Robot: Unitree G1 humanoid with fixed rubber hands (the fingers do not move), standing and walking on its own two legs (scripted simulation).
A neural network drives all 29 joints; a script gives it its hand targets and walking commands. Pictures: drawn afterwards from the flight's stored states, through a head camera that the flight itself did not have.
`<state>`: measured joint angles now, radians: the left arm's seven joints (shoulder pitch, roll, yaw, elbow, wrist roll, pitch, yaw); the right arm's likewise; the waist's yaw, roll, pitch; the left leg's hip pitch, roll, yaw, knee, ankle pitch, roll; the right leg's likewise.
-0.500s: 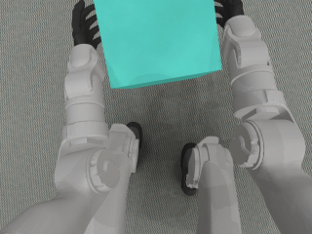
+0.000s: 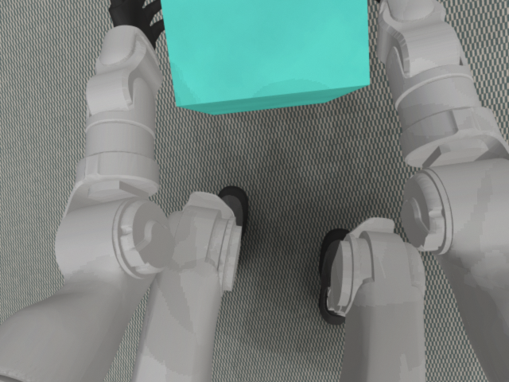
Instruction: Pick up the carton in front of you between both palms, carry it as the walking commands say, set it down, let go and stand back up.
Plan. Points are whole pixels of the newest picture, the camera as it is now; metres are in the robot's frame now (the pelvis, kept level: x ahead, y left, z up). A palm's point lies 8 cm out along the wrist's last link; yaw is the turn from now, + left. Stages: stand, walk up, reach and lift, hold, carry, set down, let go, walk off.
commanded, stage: set down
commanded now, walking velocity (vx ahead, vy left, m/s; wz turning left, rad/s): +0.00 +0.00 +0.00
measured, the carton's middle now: (263, 31) +0.54 +0.07 -0.24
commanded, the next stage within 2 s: none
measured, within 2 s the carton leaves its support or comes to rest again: rests again in 0.84 s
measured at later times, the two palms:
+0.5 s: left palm (136, 35) +0.51 +0.22 -0.16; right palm (388, 2) +0.56 -0.08 -0.19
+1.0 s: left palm (136, 53) +0.49 +0.23 -0.19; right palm (383, 9) +0.56 -0.08 -0.21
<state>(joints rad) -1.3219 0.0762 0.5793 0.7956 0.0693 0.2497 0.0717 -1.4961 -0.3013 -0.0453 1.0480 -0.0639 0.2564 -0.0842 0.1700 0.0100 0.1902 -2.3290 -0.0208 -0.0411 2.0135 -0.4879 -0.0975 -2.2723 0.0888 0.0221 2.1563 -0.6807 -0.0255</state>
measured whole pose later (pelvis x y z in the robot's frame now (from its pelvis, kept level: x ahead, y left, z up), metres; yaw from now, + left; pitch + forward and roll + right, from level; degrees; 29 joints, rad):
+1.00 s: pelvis -0.01 +0.01 -0.02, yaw +0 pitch +38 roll +6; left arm -1.42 0.21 0.59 1.08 0.04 0.11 0.03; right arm -1.60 -0.33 -0.05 1.16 -0.14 0.16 0.01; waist 0.15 0.06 0.40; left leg -2.26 -0.03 -0.01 2.08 -0.49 -0.10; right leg -2.21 0.10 0.06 2.25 -0.69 -0.01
